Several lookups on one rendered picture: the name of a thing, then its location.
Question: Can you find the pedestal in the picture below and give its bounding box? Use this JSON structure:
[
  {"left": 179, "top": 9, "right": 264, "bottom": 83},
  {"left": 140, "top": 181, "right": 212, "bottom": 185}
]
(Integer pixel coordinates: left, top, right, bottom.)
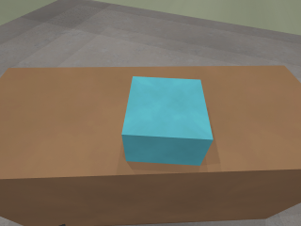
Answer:
[{"left": 0, "top": 65, "right": 301, "bottom": 226}]

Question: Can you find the carton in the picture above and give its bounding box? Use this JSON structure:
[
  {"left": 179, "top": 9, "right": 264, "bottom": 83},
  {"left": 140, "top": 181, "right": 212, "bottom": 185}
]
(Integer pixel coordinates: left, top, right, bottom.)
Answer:
[{"left": 121, "top": 76, "right": 214, "bottom": 166}]

